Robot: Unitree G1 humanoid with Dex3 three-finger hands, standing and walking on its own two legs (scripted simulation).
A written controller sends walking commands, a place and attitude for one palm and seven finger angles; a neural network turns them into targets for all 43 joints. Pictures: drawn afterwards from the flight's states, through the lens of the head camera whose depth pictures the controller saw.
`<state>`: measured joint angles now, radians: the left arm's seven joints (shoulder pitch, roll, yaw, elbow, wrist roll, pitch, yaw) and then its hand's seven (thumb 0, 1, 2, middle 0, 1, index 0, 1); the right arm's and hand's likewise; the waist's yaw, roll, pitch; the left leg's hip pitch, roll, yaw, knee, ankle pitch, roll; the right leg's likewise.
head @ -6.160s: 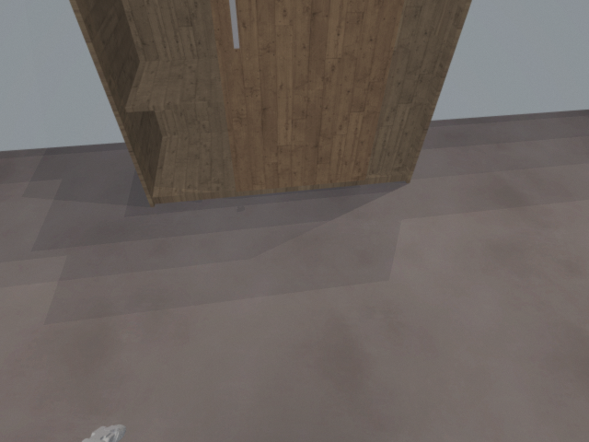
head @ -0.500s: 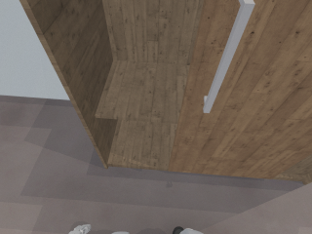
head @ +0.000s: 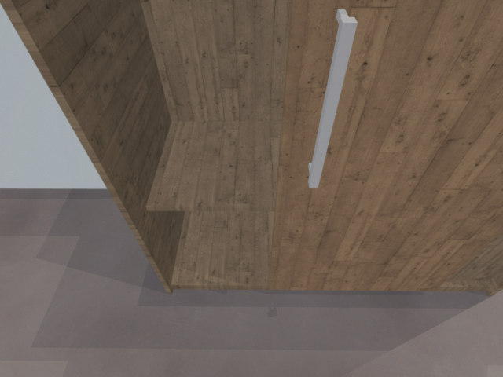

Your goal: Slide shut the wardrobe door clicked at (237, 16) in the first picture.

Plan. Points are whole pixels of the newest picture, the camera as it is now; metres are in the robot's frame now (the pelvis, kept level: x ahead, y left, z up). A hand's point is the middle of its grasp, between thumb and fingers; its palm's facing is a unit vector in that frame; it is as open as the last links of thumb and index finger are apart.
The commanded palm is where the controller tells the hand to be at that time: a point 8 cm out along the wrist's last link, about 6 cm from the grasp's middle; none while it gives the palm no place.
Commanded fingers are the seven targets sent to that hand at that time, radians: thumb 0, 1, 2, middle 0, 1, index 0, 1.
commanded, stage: come to a stop and stand still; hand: right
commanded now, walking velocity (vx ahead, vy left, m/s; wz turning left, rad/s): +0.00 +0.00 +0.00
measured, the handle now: (324, 114) +0.51 -0.11 +0.15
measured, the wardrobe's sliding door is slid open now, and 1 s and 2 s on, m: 0.40 0.40 0.40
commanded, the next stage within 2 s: look again from close up in 1.36 s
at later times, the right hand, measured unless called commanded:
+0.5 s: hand out of the picture +0.00 -0.18 -0.17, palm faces -0.01 +0.98 -0.19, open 7.4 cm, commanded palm none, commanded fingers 0.00 -0.90 -0.90 0.20 0.30 0.20 0.30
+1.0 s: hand out of the picture -0.03 -0.16 -0.18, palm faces +0.02 +0.98 -0.19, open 7.4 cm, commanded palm none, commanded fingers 0.00 -0.90 -0.90 0.20 0.30 0.20 0.30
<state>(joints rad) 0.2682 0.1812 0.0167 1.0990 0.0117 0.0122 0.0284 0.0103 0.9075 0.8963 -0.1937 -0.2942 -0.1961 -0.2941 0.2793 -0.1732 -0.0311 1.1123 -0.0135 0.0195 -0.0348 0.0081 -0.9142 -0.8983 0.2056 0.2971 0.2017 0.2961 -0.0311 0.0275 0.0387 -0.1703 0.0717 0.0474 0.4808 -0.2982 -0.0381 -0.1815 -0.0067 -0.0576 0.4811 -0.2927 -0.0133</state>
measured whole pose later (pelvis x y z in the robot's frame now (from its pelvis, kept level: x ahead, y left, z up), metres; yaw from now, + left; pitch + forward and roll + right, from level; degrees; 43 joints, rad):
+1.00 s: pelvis -0.05 +0.01 +0.00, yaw +0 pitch -3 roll +1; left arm 0.25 0.18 0.01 1.05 0.01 0.01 0.01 0.01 0.91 0.90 -0.20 -0.29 -0.20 -0.29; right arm 0.31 -0.17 0.02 1.05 -0.02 0.00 -0.04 0.01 -0.91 -0.90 0.20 0.30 0.20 0.30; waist 0.00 0.00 0.00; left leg -0.19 0.04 0.06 0.49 -0.24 -0.02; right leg -0.22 -0.04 -0.05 0.52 -0.25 0.00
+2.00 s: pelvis -0.05 +0.00 +0.00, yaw +0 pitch -2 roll +0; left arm 0.30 0.14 0.01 1.09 0.01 0.01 0.02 0.01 0.91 0.90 -0.20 -0.29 -0.20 -0.29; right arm 0.33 -0.12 -0.01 1.09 -0.03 -0.01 -0.04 0.00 -0.91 -0.90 0.20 0.30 0.20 0.30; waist 0.00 -0.01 0.03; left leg -0.22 0.06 0.04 0.46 -0.20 -0.04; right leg -0.25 -0.02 -0.06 0.49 -0.22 -0.02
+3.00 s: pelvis +0.06 +0.01 +0.00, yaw -3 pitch +1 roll +1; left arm 0.27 0.14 0.03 1.10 0.01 0.00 0.06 0.02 0.92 0.90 -0.20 -0.29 -0.20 -0.29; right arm 0.34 -0.09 -0.03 1.09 -0.02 -0.01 -0.05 0.00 -0.91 -0.90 0.20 0.30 0.20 0.30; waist 0.01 -0.02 0.04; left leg -0.21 0.06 0.08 0.70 -0.33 -0.02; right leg -0.18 -0.05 -0.08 0.59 -0.38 -0.01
